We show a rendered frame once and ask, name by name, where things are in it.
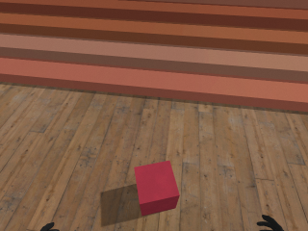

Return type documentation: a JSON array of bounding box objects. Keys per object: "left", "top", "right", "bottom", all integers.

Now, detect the carton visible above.
[{"left": 134, "top": 161, "right": 180, "bottom": 216}]

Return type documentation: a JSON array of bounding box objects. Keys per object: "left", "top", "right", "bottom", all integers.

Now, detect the robot right hand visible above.
[{"left": 256, "top": 215, "right": 284, "bottom": 231}]

